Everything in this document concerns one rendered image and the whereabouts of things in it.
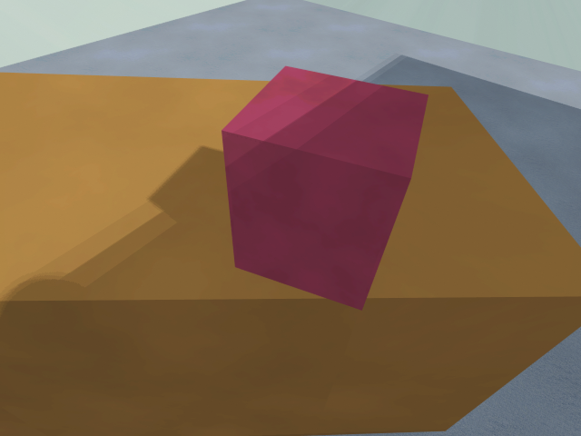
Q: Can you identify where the carton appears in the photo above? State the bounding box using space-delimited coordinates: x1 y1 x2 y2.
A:
222 66 428 310

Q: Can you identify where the pedestal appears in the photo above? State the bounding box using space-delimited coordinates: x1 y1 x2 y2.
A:
0 73 581 436

